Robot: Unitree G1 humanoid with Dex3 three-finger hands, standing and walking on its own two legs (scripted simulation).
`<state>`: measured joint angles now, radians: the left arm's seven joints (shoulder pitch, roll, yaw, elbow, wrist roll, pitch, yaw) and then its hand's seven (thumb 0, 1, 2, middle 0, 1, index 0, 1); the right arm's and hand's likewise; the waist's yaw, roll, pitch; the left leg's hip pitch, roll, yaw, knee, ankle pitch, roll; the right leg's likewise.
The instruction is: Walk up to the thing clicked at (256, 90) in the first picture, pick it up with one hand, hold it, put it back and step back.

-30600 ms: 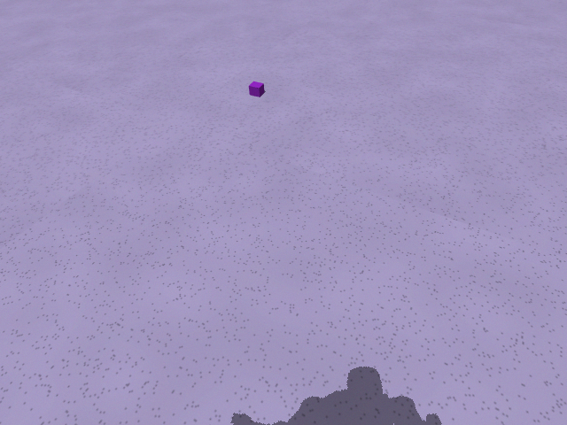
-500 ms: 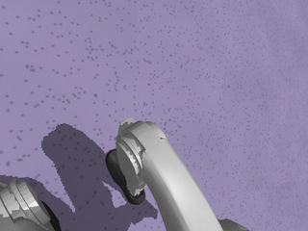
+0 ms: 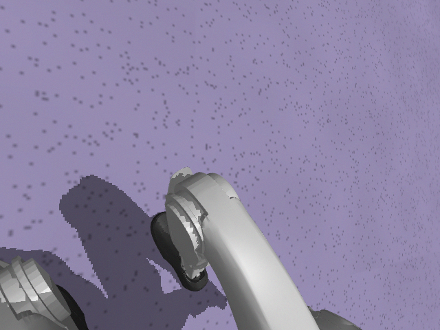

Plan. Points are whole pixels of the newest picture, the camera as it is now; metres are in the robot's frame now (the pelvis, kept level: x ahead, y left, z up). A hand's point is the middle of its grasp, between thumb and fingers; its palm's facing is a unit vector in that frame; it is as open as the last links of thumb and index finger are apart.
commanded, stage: settle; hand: left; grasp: from above
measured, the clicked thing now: out of the picture +0.45 +0.37 -0.30
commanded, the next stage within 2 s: lift in 0.78 s
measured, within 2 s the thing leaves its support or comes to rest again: leaves its support in 0.42 s
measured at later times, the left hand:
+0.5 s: hand out of the picture +0.45 +0.36 -0.24, palm faces +0.07 -0.49 -0.87, open 9.9 cm
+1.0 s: hand out of the picture +0.44 +0.37 -0.15, palm faces +0.04 -0.47 -0.88, open 9.8 cm
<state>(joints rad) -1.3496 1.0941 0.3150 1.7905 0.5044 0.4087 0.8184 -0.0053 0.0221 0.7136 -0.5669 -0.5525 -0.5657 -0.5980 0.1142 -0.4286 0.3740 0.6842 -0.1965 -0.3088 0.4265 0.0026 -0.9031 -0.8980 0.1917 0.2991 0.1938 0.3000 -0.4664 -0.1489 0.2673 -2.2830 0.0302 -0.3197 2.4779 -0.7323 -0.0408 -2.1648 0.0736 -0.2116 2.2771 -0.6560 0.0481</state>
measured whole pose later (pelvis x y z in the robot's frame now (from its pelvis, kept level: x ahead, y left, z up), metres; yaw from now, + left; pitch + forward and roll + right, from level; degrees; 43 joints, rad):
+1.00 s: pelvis +0.00 -0.01 +0.02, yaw +4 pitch +34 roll -11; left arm -1.31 0.86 0.37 1.65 0.59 0.56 0.67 0.00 0.06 0.47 -0.73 -0.41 -0.72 -0.44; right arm 0.19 -0.34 0.17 0.86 -0.13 -0.27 0.39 0.00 -0.91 -0.90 0.19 0.30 0.19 0.30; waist -0.35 -0.01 0.05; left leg -2.28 0.04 -0.21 2.38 -0.71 -0.03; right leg -2.20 0.05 -0.13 2.25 -0.66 0.03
